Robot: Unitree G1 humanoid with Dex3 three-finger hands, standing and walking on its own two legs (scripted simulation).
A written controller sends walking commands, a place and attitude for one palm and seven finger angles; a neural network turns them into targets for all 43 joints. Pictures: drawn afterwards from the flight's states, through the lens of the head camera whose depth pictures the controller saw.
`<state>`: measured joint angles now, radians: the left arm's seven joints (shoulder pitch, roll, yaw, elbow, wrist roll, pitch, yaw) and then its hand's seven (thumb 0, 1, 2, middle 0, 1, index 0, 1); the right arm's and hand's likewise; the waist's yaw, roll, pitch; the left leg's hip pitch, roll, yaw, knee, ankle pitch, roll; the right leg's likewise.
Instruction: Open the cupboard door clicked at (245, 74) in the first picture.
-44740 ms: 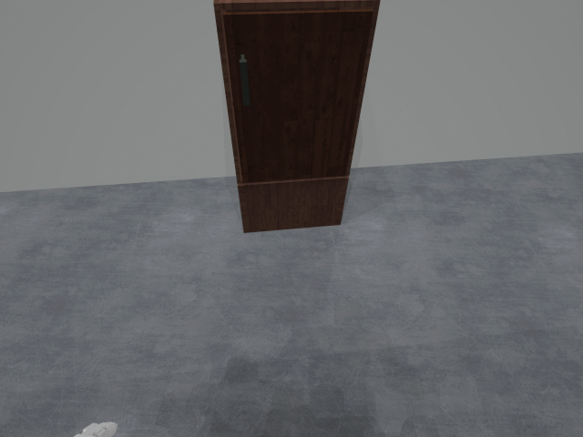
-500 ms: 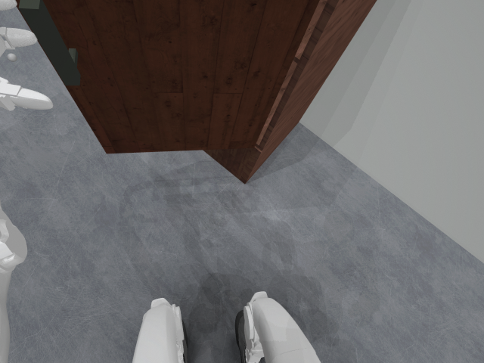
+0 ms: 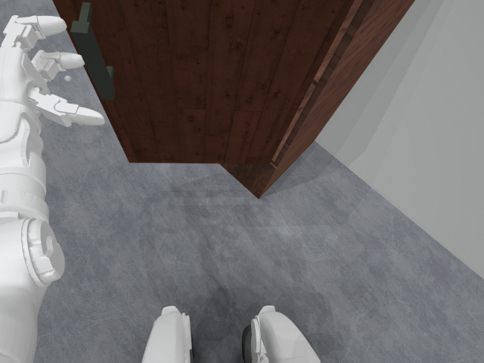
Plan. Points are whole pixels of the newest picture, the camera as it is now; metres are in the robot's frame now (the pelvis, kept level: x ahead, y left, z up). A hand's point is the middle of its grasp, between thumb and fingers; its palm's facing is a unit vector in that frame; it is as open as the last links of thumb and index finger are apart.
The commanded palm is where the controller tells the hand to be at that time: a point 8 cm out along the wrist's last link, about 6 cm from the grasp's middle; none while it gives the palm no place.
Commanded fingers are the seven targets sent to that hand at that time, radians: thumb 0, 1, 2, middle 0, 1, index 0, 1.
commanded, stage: slide the fingers in behind the handle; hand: left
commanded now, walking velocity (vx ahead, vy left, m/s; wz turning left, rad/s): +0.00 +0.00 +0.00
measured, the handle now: (97, 55) +0.57 +0.19 +0.07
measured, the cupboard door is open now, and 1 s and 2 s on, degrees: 46 45 49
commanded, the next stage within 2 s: close the thumb around the handle in 0.80 s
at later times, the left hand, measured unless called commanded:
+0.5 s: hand (95, 87) +0.51 +0.19 +0.07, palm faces -0.02 -1.00 -0.04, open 15.2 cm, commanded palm +0.50 +0.20 +0.06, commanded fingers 0.00 -0.50 0.30 -0.30 -1.20 -0.30 -1.20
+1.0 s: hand (107, 80) +0.52 +0.17 +0.08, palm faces -0.01 -1.00 -0.02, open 13.8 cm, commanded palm +0.50 +0.22 +0.06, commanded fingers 0.00 -0.16 0.44 -0.32 -1.24 -0.32 -1.24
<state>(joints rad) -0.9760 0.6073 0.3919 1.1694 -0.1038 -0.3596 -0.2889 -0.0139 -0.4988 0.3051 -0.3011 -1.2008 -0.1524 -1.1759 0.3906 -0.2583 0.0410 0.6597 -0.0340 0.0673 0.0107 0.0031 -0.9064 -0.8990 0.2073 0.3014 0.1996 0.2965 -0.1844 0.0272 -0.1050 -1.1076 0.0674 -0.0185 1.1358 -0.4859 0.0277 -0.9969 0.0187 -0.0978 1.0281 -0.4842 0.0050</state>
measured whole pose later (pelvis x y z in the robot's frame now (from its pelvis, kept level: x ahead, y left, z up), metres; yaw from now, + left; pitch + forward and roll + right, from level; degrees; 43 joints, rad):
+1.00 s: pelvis -0.01 -0.01 +0.00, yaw -1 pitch +24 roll -4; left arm -0.98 0.55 0.42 1.20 -0.07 -0.42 -0.25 -0.01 -0.47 0.32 -0.30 -1.20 -0.30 -1.21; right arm 0.39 -0.26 0.05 0.65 -0.02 0.06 0.01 0.00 -0.91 -0.90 0.21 0.30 0.20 0.30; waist -0.20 0.04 -0.11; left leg -1.10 0.08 0.01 1.15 -0.47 0.02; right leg -1.02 0.03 -0.07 1.08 -0.48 -0.01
